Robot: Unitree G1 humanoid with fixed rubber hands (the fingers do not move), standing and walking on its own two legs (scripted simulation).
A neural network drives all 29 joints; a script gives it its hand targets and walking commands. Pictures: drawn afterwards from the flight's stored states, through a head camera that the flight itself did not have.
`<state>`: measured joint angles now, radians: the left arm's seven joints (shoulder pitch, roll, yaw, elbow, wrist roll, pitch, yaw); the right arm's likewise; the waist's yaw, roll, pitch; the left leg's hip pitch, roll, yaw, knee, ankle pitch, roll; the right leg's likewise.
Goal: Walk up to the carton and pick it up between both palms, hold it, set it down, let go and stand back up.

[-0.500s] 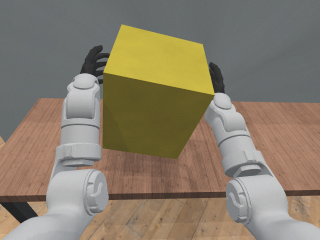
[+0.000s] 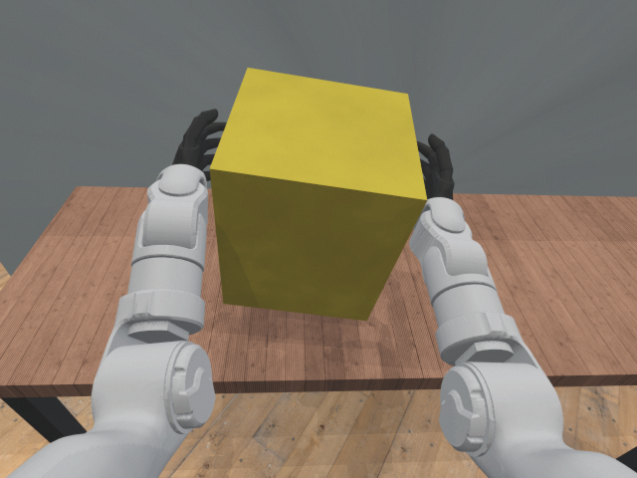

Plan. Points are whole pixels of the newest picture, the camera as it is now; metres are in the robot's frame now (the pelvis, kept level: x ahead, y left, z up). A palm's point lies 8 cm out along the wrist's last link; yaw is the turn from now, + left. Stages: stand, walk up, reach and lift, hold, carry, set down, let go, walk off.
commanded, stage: set down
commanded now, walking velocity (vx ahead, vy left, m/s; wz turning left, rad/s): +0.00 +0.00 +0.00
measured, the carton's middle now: (311, 203) +0.43 -0.03 +0.16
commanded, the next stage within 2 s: none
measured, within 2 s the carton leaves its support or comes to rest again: neither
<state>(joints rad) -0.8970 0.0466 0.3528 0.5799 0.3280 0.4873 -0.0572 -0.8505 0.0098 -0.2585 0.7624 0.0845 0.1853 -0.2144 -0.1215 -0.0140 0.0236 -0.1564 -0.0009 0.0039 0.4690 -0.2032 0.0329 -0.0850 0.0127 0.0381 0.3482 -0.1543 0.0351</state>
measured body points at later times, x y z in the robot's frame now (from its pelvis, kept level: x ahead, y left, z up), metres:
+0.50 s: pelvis +0.01 +0.00 +0.00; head -0.02 +0.02 +0.45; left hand +0.44 +0.11 +0.19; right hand +0.39 -0.19 +0.17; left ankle +0.04 +0.09 -0.74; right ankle +0.03 -0.15 -0.74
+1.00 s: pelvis +0.02 +0.00 +0.00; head +0.00 +0.02 +0.45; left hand +0.46 +0.11 +0.16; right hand +0.40 -0.19 +0.14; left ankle +0.04 +0.09 -0.74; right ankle +0.03 -0.15 -0.74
